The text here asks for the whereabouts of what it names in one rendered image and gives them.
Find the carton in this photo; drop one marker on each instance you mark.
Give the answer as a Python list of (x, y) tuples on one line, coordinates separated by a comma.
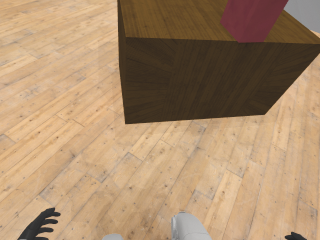
[(250, 21)]

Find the robot right thigh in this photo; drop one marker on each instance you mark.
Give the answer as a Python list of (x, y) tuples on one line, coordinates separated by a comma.
[(185, 226)]

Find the left robot hand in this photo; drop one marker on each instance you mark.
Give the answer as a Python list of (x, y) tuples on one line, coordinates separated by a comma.
[(34, 228)]

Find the pedestal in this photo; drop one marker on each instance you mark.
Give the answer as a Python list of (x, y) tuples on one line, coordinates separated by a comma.
[(177, 62)]

